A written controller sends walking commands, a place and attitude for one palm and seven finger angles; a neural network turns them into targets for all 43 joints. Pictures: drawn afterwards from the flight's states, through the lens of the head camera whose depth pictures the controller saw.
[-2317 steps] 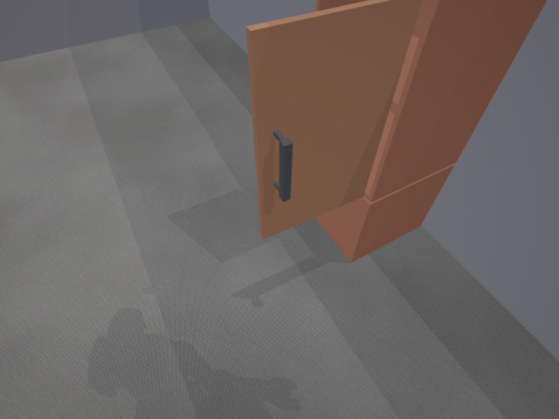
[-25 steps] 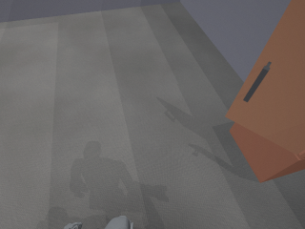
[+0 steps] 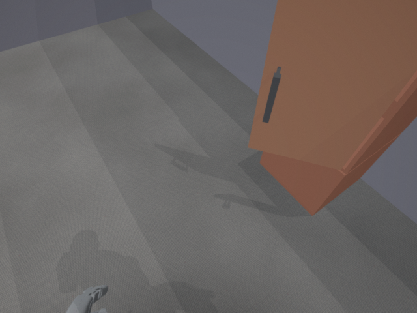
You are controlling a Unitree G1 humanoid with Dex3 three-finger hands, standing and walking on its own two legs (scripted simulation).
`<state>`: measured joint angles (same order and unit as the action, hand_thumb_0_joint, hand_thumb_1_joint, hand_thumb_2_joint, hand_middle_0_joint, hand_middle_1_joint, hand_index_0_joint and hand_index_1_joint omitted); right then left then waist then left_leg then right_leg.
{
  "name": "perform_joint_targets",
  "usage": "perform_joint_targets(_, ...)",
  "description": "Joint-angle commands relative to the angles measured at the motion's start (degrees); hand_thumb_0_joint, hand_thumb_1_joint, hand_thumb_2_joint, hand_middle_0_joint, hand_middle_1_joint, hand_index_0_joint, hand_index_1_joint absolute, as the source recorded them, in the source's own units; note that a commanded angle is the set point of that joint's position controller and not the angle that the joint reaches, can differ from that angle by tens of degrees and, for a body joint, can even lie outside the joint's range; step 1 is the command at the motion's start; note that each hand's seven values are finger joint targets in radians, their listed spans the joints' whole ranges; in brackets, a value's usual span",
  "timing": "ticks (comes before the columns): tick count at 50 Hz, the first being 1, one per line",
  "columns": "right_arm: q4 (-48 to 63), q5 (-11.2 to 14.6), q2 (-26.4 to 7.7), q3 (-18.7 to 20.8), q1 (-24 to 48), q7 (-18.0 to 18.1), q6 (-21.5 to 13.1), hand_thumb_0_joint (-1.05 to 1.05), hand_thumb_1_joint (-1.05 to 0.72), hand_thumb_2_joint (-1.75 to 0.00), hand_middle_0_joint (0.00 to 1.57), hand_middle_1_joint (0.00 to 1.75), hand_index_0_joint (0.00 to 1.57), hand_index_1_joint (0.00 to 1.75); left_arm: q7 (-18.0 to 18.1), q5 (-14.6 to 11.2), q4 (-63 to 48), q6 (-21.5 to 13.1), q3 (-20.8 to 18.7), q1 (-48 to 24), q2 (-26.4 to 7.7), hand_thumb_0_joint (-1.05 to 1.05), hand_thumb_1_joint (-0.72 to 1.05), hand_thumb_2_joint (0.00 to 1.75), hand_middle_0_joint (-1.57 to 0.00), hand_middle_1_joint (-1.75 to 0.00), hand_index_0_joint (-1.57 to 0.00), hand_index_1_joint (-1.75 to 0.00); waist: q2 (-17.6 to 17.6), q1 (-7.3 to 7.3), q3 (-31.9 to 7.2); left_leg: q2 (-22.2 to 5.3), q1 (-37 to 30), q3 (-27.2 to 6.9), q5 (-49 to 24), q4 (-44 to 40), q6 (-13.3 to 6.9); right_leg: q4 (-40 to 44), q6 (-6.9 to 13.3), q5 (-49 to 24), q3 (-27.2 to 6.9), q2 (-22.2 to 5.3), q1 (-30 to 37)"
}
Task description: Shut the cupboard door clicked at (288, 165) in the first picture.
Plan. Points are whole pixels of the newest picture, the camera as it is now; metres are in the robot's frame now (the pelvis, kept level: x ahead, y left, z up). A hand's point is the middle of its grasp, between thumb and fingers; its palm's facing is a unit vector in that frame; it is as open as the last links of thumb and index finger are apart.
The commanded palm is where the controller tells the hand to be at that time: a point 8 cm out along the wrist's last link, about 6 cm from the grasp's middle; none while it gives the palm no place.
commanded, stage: turn to face it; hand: left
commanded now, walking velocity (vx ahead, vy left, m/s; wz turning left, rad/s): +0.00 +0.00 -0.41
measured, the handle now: (272, 95) +0.71 -0.16 -0.04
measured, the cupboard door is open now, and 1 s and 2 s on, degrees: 38 38 38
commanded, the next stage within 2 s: take the last steps up to it in 0.38 s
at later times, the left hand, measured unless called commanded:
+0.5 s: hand out of the picture +0.13 +0.20 -0.17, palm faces -0.15 -0.97 -0.18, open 7.3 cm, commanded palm none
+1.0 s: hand (174, 291) +0.18 +0.09 -0.15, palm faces -0.28 -0.94 -0.20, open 7.3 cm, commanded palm none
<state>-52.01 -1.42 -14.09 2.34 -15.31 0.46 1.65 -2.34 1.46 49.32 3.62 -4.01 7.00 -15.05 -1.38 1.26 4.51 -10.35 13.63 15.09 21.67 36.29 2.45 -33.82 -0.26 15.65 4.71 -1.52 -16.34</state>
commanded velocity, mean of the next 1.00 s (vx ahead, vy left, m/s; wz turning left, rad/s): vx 0.15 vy -0.07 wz -0.21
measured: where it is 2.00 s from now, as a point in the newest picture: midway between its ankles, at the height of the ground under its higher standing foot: outside the picture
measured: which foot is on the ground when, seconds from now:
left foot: down 0.00-0.00, up 0.02-0.34, down 0.36-0.82, up 0.84-1.00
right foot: down 0.00-0.38, up 0.40-0.80, down 0.82-1.00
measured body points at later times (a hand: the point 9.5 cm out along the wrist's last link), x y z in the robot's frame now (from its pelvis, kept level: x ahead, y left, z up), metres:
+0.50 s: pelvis +0.03 +0.02 +0.01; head +0.07 +0.05 +0.46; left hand +0.14 +0.26 -0.15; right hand +0.05 -0.23 -0.12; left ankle +0.05 +0.12 -0.73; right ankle -0.04 -0.10 -0.66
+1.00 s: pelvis +0.08 -0.07 +0.02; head +0.10 -0.08 +0.46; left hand +0.20 +0.14 -0.13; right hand +0.00 -0.32 -0.14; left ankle +0.12 +0.05 -0.66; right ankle +0.01 -0.13 -0.73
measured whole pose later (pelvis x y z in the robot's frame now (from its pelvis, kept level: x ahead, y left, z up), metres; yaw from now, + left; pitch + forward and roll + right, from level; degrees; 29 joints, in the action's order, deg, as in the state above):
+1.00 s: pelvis +0.08 -0.07 +0.02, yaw -17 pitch +1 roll +0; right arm -59.9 -2.0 -14.3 3.3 -17.3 0.1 1.5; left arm -0.5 1.5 58.3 -0.7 -2.4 14.0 -9.7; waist -1.4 2.2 0.6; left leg -6.0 28.9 5.2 21.1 58.3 2.6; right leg -21.6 3.5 16.7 5.0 2.0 -6.2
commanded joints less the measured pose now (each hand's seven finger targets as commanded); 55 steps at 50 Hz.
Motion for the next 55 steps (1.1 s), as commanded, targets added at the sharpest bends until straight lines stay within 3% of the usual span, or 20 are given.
perform_joint_targets(1, 7.77, 0.85, -5.96, 1.26, 6.42, 0.92, -0.01, 0.0, -0.9, -0.9, 0.2, 0.3, 0.2, 0.3, 2.33, -0.69, 0.01, -2.66, -2.98, 13.5, -15.12, 0.0, 0.9, 0.9, -0.2, -0.3, -0.2, -0.3, 13.45, -6.9, -8.53, 4.96, 21.32, -12.28, 16.42, 28.55, 1.64, 13.41, 13.81, -37.71, -27.04, -22.14, 15.43)
perform_joint_targets(2, 7.1, 0.85, -5.23, 1.38, 6.02, 1.4, 0.01, 0.0, -0.9, -0.9, 0.2, 0.3, 0.2, 0.3, 3.01, -0.39, -0.33, -2.81, -3.19, 10.12, -13.74, 0.0, 0.9, 0.9, -0.2, -0.3, -0.2, -0.3, 18.29, -4.8, -8.51, 5.05, 25.47, -14.84, 14.05, 32.17, 1.77, 13.41, 13.71, -36.06, -27.32, -19.25, 16.83)
perform_joint_targets(5, 3.91, 0.5, -6.02, 1.33, 3.08, 0.87, 0.07, 0.0, -0.9, -0.9, 0.2, 0.3, 0.2, 0.3, 3.32, -0.53, -2.58, -2.76, -1.57, 2.44, -8.52, 0.0, 0.9, 0.9, -0.2, -0.3, -0.2, -0.3, 11.22, -0.87, -8.42, 3.77, 20.1, -14.91, 3.45, 30.14, 2.68, 12.12, 11.19, -31.01, -16.53, -12.78, 11.33)
perform_joint_targets(13, 3.54, 0.86, -3.7, 0.81, 2.86, 0.65, -0.28, 0.0, -0.9, -0.9, 0.2, 0.3, 0.2, 0.3, 2.99, 0.2, -0.96, -2.73, -1.94, 3.6, -9.08, 0.0, 0.9, 0.9, -0.2, -0.3, -0.2, -0.3, 9.31, -1.3, -6.95, 7.24, 10.59, -12.55, 1.91, 9.02, 1.86, 12.72, 11.57, -23.1, -19.09, -11.7, 6.52)
perform_joint_targets(16, 1.71, 0.82, -3.68, 0.62, -1.91, 1.14, -1.1, 0.0, -0.9, -0.9, 0.2, 0.3, 0.2, 0.3, 2.98, -0.59, -0.63, -2.25, -1.8, 2.21, -8.1, 0.0, 0.9, 0.9, -0.2, -0.3, -0.2, -0.3, 9.08, 0.88, -6.91, 8.41, -1.61, -11.86, -10.23, -7.61, 1.11, 8.41, 7.34, -18.39, -18.33, -8.38, 0.49)
perform_joint_targets(17, 1.34, 0.6, -6.09, 0.95, -3.1, 1.28, -1.77, 0.0, -0.9, -0.9, 0.2, 0.3, 0.2, 0.3, 2.88, -0.84, -0.96, -1.96, -1.37, 3.14, -5.74, 0.0, 0.9, 0.9, -0.2, -0.3, -0.2, -0.3, 2.43, 0.88, -7.89, 3.68, -7.81, -16.78, -14.05, -13.76, -0.68, 4.13, 4.47, -11.78, -15.97, -4.56, -4.64)
perform_joint_targets(18, 1.51, 0.06, -10.73, 1.7, -4.31, 1.3, -1.97, 0.0, -0.9, -0.9, 0.2, 0.3, 0.2, 0.3, 2.53, -1.08, -0.96, -1.71, -0.71, 5.16, -2.82, 0.0, 0.9, 0.9, -0.2, -0.3, -0.2, -0.3, -10.8, 0.59, -8.38, -7.04, -9.43, -28.84, -21.27, -15.62, -5.58, -4.4, 1.21, 4.38, -9.51, 2.38, -8.94)
perform_joint_targets(19, 2.18, -0.44, -12.54, 1.94, -4.86, 1.78, -1.81, 0.0, -0.9, -0.9, 0.2, 0.3, 0.2, 0.3, 2.42, -1.0, -1.98, -1.67, -0.62, 4.66, -2.31, 0.0, 0.9, 0.9, -0.2, -0.3, -0.2, -0.3, -13.92, 1.11, -6.32, -14.35, -6.38, -35.19, -25.64, -19.22, -11.22, -15.04, -0.24, 18.57, -5.83, 4.14, -11.0)
perform_joint_targets(22, 2.41, -0.64, -8.7, 0.79, -0.47, 2.45, -2.04, 0.0, -0.9, -0.9, 0.2, 0.3, 0.2, 0.3, 1.97, -0.43, 0.0, -1.05, -1.48, 3.75, -3.2, 0.0, 0.9, 0.9, -0.2, -0.3, -0.2, -0.3, -10.22, -0.74, -4.63, -10.04, -2.42, -27.18, -28.91, -18.8, -11.49, -29.94, -1.11, 13.88, -8.58, 1.21, -12.19)
perform_joint_targets(25, 1.47, -0.55, -7.37, 0.58, -0.67, 2.45, -2.33, 0.0, -0.9, -0.9, 0.2, 0.3, 0.2, 0.3, 1.49, -0.58, 1.35, -0.88, -0.84, 4.44, -1.23, 0.0, 0.9, 0.9, -0.2, -0.3, -0.2, -0.3, -7.09, -0.83, -7.38, -6.99, -7.27, -19.84, -32.85, -17.32, -10.29, -25.49, -1.73, 10.36, -6.11, 0.88, -10.91)
perform_joint_targets(33, -3.14, -0.97, -9.6, 2.64, -7.25, 1.67, -2.82, 0.0, -0.9, -0.9, 0.2, 0.3, 0.2, 0.3, -0.75, 0.17, 0.29, -1.46, -0.4, -3.05, -0.71, 0.0, 0.9, 0.9, -0.2, -0.3, -0.2, -0.3, -6.98, 3.31, -3.05, -11.01, -8.29, -21.7, -1.84, -23.77, -10.04, -11.17, -0.57, 9.05, -2.51, -0.58, -11.71)
perform_joint_targets(38, -4.23, -0.8, -10.26, 2.96, -3.87, 1.18, -2.78, 0.0, -0.9, -0.9, 0.2, 0.3, 0.2, 0.3, -1.18, 0.19, 3.28, -2.06, -0.96, 3.56, -1.24, 0.0, 0.9, 0.9, -0.2, -0.3, -0.2, -0.3, -5.24, -0.72, -3.35, -8.52, 2.51, -16.18, 3.63, -18.09, -6.86, 5.99, 0.71, 1.23, 1.36, 2.36, 6.55)
perform_joint_targets(39, -4.19, -0.59, -9.25, 2.76, -2.86, 1.03, -2.88, 0.0, -0.9, -0.9, 0.2, 0.3, 0.2, 0.3, -0.87, 0.2, 4.91, -2.53, -1.53, 8.05, -2.83, 0.0, 0.9, 0.9, -0.2, -0.3, -0.2, -0.3, -1.12, -3.09, -4.15, -5.33, 7.32, -12.73, 3.97, -12.15, -4.91, 12.06, 1.62, 0.58, -0.25, 1.55, 14.26)
perform_joint_targets(40, -3.08, 0.12, -6.02, 1.96, -1.79, 0.7, -3.02, 0.0, -0.9, -0.9, 0.2, 0.3, 0.2, 0.3, -0.06, 0.5, 6.35, -3.22, -2.35, 12.74, -7.35, 0.0, 0.9, 0.9, -0.2, -0.3, -0.2, -0.3, 9.93, -5.46, -5.52, 0.79, 18.05, -5.82, 8.67, -0.17, -1.96, 18.54, 5.66, 10.87, -12.7, -8.31, 23.84)
perform_joint_targets(41, 0.27, 0.24, -3.23, 0.85, 4.0, 0.48, -3.03, 0.0, -0.9, -0.9, 0.2, 0.3, 0.2, 0.3, 0.84, 0.29, 7.46, -3.23, -3.06, 16.54, -11.61, 0.0, 0.9, 0.9, -0.2, -0.3, -0.2, -0.3, 19.02, -8.24, -3.6, 6.69, 27.53, -4.92, 17.38, 14.57, -0.47, 24.64, 11.83, 14.59, -28.29, -18.22, 23.89)
perform_joint_targets(42, 0.67, 0.03, -4.94, 1.22, 6.65, 0.73, -2.84, 0.0, -0.9, -0.9, 0.2, 0.3, 0.2, 0.3, 1.61, -0.18, 7.53, -3.62, -2.77, 16.91, -10.43, 0.0, 0.9, 0.9, -0.2, -0.3, -0.2, -0.3, 14.9, -8.06, -1.75, 5.49, 29.95, -11.22, 13.41, 23.16, -1.11, 25.44, 14.98, 12.29, -30.41, -19.44, 19.68)
perform_joint_targets(43, -0.11, 0.08, -4.74, 1.52, 6.39, 0.75, -2.69, 0.0, -0.9, -0.9, 0.2, 0.3, 0.2, 0.3, 2.18, -0.16, 7.72, -3.81, -2.42, 14.41, -8.29, 0.0, 0.9, 0.9, -0.2, -0.3, -0.2, -0.3, 14.47, -6.08, 0.21, 4.16, 30.82, -12.47, 10.21, 27.09, -1.12, 25.52, 15.57, 12.09, -29.2, -18.36, 17.8)
perform_joint_targets(45, -2.08, -0.42, -4.37, 1.65, 3.21, 0.14, -2.61, 0.0, -0.9, -0.9, 0.2, 0.3, 0.2, 0.3, 2.29, -0.17, 6.27, -4.5, -0.85, 8.46, -4.31, 0.0, 0.9, 0.9, -0.2, -0.3, -0.2, -0.3, 8.93, -1.97, 2.08, 2.58, 26.57, -12.78, 3.1, 27.09, -0.42, 23.84, 14.05, 3.62, -17.62, -14.07, 11.63)
perform_joint_targets(47, -3.2, -0.61, -2.58, 1.4, 0.69, -0.37, -2.08, 0.0, -0.9, -0.9, 0.2, 0.3, 0.2, 0.3, 2.25, -0.26, 6.29, -5.46, -0.14, 7.35, -2.99, 0.0, 0.9, 0.9, -0.2, -0.3, -0.2, -0.3, 7.38, 0.0, 1.11, 3.1, 21.62, -11.18, -1.5, 24.54, 0.24, 23.54, 12.53, -4.39, -11.5, -11.17, 8.04)
perform_joint_targets(55, -0.96, -0.21, -1.0, 0.5, 4.67, -0.39, -3.27, 0.0, -0.9, -0.9, 0.2, 0.3, 0.2, 0.3, 2.73, -0.15, 10.54, -6.21, 0.17, 12.3, -3.4, 0.0, 0.9, 0.9, -0.2, -0.3, -0.2, -0.3, 5.41, -0.49, -1.35, 5.48, 17.09, -7.99, -4.02, 4.65, -1.35, 17.17, 12.62, -29.28, -9.86, -10.62, 17.33)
